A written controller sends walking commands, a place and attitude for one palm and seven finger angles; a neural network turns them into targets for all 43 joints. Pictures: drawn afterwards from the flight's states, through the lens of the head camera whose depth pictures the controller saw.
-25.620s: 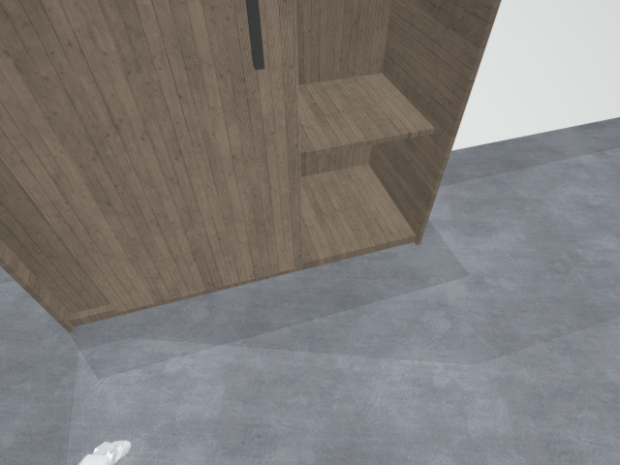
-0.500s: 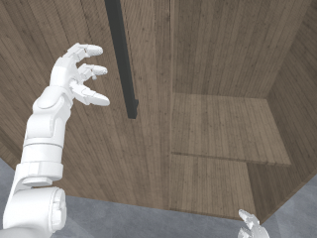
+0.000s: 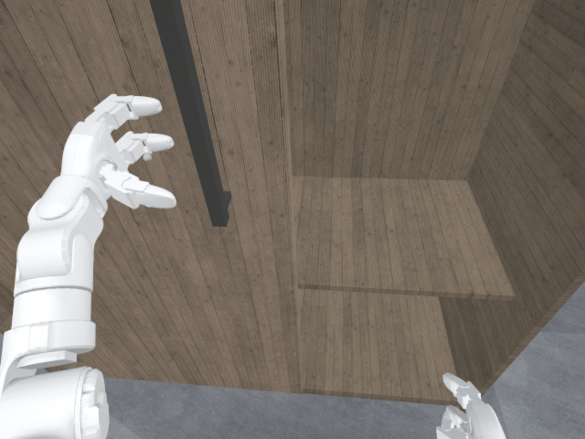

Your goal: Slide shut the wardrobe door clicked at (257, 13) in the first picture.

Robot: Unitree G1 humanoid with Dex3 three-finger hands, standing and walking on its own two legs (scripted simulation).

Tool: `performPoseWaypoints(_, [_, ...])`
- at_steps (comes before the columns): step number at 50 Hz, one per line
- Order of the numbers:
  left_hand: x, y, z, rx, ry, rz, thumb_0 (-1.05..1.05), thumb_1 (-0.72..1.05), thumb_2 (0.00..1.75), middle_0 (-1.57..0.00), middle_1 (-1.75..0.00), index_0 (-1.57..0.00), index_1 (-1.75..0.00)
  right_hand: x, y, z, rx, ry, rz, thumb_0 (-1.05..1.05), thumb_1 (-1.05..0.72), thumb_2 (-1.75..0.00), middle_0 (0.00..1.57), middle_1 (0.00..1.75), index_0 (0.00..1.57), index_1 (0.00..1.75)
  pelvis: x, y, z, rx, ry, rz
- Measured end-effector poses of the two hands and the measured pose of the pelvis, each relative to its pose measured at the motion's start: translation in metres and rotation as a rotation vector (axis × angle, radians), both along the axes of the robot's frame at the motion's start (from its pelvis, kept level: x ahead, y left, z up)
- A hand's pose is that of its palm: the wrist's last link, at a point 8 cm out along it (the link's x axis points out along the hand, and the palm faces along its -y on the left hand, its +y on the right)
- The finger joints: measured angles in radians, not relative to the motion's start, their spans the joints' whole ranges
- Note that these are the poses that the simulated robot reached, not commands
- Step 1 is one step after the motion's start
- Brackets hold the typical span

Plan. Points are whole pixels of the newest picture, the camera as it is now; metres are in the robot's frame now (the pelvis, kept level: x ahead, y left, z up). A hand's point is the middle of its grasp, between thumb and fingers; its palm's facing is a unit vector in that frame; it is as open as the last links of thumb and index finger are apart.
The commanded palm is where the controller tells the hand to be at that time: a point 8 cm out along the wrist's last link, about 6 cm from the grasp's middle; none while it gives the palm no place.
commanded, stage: move the hooked fingers beside the handle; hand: left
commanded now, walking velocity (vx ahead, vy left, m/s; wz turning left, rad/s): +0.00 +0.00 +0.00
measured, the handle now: (202, 120) +0.42 +0.14 +0.26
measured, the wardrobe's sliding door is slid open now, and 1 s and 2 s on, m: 0.51 0.51 0.51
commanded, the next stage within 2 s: feel for the door with the fingertips in 0.22 s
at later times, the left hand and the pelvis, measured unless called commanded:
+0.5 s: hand (154, 151) +0.38 +0.20 +0.25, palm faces +0.03 -1.00 -0.03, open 14.0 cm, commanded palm +0.35 +0.23 +0.24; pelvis +0.00 +0.00 +0.00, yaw +0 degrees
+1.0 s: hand (176, 148) +0.38 +0.17 +0.25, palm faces +0.04 -1.00 -0.03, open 13.8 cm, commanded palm +0.36 +0.21 +0.24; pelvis +0.00 +0.01 +0.00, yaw +1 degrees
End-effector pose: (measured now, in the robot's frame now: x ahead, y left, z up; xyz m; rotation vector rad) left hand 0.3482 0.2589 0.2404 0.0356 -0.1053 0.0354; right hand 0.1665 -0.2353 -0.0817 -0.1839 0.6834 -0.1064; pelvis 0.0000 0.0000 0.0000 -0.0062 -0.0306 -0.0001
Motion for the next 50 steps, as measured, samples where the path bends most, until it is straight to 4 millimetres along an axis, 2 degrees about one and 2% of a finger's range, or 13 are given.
performPoseWaypoints(9, [0.005, -0.003, 0.0, 0.014, 0.01, 0.008, -0.01, -0.51, 0.3, -0.31, -1.21, -0.3, -1.2, -0.001, -0.002, -0.002, -0.006, 0.015, -0.007, 0.02, -0.9, -0.9, 0.2, 0.3, 0.2, 0.3, 0.0, -0.001, 0.0, 0.0, 0.004, 0.003])
performPoseWaypoints(24, [0.006, -0.007, 0.005, -0.006, -0.003, -0.003, -0.01, -0.51, 0.3, -0.31, -1.23, -0.3, -1.2, 0.009, 0.01, -0.001, 0.013, 0.006, 0.015, 0.02, -0.9, -0.9, 0.2, 0.3, 0.2, 0.3, 0.003, 0.002, 0.0, 0.0, 0.004, 0.005])
performPoseWaypoints(30, [0.007, -0.025, 0.001, -0.006, 0.003, -0.047, -0.01, -0.51, 0.3, -0.3, -1.22, -0.3, -1.2, 0.014, 0.015, 0.0, 0.015, -0.002, 0.024, 0.02, -0.9, -0.9, 0.2, 0.3, 0.2, 0.3, 0.003, 0.006, 0.0, -0.001, 0.001, 0.006])
performPoseWaypoints(38, [0.006, -0.037, 0.003, -0.012, -0.008, -0.025, -0.01, -0.51, 0.3, -0.3, -1.23, -0.3, -1.2, 0.019, 0.024, 0.002, 0.023, -0.002, 0.037, 0.02, -0.9, -0.9, 0.2, 0.3, 0.2, 0.3, 0.003, 0.008, 0.0, 0.0, -0.005, 0.004])
performPoseWaypoints(50, [0.011, -0.035, 0.007, -0.008, 0.018, 0.002, -0.01, -0.51, 0.3, -0.38, -1.27, -0.32, -1.23, 0.008, 0.026, -0.005, 0.021, 0.046, 0.042, 0.02, -0.9, -0.9, 0.2, 0.3, 0.2, 0.3, -0.002, 0.008, 0.001, 0.001, -0.004, 0.011])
